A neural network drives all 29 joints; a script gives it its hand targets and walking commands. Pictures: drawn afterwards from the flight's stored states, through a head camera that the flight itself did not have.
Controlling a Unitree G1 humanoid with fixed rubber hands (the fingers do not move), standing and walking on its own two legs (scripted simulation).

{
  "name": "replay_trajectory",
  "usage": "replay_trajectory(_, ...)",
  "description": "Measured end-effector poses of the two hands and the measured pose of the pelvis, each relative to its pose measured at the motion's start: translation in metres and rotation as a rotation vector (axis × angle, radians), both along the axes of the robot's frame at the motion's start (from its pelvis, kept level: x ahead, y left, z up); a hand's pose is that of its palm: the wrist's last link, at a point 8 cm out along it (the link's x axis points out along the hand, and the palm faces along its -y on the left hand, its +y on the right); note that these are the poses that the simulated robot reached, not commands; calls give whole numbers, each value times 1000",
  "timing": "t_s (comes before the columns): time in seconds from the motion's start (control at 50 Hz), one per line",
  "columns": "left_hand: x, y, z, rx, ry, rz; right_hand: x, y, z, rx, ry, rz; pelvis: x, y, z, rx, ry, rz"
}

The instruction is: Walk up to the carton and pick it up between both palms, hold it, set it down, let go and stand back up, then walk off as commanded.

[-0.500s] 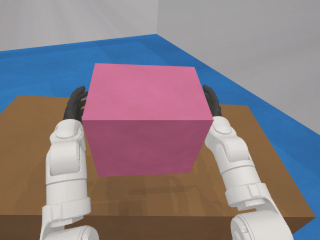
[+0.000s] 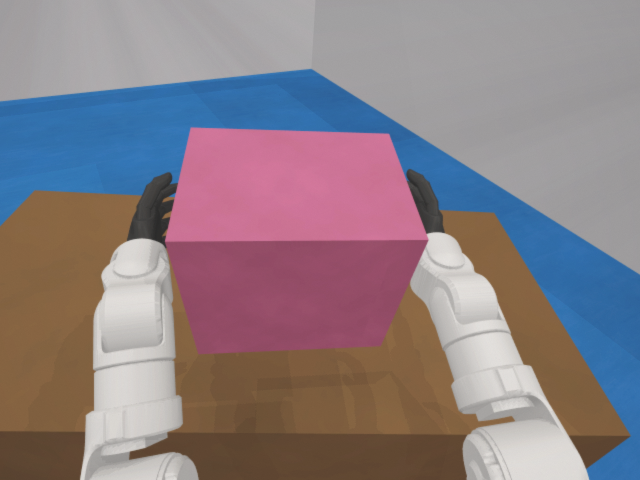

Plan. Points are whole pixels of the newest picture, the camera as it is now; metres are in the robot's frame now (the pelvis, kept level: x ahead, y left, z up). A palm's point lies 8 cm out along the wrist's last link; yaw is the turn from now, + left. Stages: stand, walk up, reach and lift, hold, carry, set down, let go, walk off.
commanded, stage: hold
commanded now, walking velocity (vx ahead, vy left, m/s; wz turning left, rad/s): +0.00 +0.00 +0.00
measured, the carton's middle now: (292, 245) +0.36 +0.01 +0.16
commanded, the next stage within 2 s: none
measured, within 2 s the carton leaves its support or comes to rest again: neither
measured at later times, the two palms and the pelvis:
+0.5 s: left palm (151, 243) +0.35 +0.17 +0.18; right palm (426, 234) +0.36 -0.15 +0.18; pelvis +0.00 +0.00 +0.00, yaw +0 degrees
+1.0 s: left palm (150, 244) +0.35 +0.17 +0.18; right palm (425, 236) +0.36 -0.15 +0.18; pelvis +0.00 +0.00 +0.00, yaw +0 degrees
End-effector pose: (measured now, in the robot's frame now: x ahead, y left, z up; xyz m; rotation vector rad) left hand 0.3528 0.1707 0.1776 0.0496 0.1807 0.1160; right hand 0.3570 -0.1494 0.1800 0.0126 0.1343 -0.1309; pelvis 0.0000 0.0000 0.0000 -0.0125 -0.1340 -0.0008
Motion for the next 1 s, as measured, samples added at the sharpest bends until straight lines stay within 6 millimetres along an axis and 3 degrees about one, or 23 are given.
replay_trajectory(0.56,-1,-2,-3,-6,21,2,0,-2,-2,4,15,2,-1,-3,0,1,-3,1)
replay_trajectory(0.68,-2,-2,5,13,-14,4,0,-2,4,4,-21,2,-1,-3,0,1,0,1)
replay_trajectory(1.0,-2,-1,-2,-1,2,0,-2,-1,-2,7,-8,0,0,-1,0,-1,-5,-2)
